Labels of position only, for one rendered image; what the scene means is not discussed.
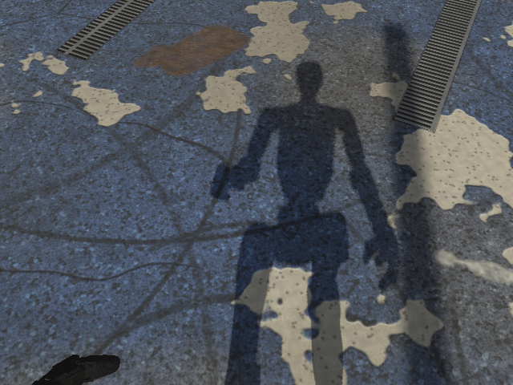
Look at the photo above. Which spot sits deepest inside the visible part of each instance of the left robot hand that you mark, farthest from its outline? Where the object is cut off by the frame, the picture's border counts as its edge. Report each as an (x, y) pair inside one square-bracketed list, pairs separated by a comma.
[(76, 371)]

